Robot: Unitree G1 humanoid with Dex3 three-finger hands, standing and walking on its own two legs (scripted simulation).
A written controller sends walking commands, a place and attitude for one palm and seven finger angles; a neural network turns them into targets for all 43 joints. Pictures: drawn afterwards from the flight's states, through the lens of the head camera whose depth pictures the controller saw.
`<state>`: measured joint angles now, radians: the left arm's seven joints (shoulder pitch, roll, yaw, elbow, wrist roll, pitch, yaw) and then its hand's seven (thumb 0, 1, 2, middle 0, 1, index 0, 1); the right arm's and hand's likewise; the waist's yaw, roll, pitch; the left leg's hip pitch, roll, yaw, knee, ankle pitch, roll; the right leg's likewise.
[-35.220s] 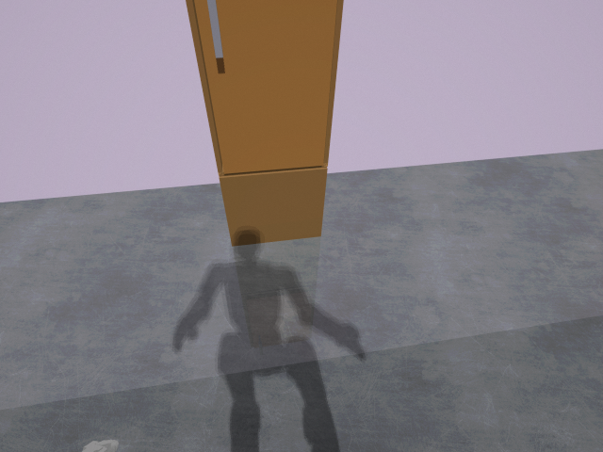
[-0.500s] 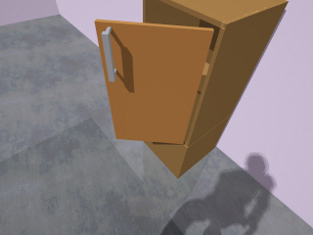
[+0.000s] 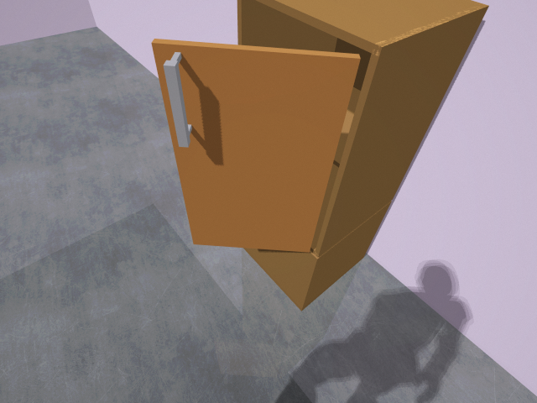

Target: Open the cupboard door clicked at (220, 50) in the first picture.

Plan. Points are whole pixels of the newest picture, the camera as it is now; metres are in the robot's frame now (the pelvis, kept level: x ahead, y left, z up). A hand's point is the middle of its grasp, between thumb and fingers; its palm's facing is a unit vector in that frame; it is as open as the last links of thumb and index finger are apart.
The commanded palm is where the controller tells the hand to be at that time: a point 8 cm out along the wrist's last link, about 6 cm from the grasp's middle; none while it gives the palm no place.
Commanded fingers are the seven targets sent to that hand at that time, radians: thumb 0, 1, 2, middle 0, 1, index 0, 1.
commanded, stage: look again from close up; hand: left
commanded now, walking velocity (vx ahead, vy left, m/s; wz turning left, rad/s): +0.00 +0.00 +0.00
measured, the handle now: (180, 102) +0.58 +0.20 +0.15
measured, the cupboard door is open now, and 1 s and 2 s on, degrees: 47 47 47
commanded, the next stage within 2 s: raise the hand with hooked fingers in 0.82 s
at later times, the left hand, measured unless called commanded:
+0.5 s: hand out of the picture -0.01 +0.16 -0.18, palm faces +0.03 -0.99 -0.16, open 7.4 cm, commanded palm none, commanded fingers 0.00 0.90 0.90 -0.20 -0.30 -0.20 -0.30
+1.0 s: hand out of the picture +0.06 +0.18 -0.15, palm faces +0.17 -0.96 -0.21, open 7.3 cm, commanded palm +0.12 +0.22 -0.06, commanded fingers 0.00 0.78 0.85 -0.21 -0.38 -0.21 -0.38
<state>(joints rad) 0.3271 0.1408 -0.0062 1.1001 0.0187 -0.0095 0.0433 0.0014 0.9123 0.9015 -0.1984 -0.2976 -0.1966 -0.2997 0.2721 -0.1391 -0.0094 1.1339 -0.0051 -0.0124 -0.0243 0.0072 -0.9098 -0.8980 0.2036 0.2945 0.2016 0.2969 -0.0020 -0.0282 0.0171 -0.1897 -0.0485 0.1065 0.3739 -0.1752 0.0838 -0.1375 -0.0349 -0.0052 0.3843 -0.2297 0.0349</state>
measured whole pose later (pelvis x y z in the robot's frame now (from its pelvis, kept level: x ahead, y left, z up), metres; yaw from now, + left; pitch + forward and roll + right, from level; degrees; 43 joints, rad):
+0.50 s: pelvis +0.01 +0.00 +0.00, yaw +0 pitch -1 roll +0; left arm 0.33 0.14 -0.01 1.11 0.02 -0.01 0.04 0.00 0.91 0.90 -0.20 -0.30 -0.20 -0.30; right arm 0.28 -0.14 0.00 1.14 0.00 -0.02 -0.03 0.01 -0.91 -0.90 0.20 0.29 0.20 0.30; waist 0.00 -0.03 0.02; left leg -0.17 -0.05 0.11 0.36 -0.18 0.08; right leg -0.12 -0.03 0.00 0.37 -0.24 0.03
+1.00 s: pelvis +0.01 -0.01 +0.00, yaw +1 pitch +0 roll +0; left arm 0.48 0.18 0.02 0.59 -0.06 0.06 0.09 0.02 0.93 0.90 -0.20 -0.30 -0.20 -0.30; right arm 0.35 -0.15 0.02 0.99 0.03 -0.11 -0.05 0.01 -0.91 -0.90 0.21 0.29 0.20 0.30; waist 0.00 -0.04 0.01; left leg -0.21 -0.06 0.10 0.41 -0.21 0.07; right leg -0.18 -0.04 -0.02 0.48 -0.29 0.00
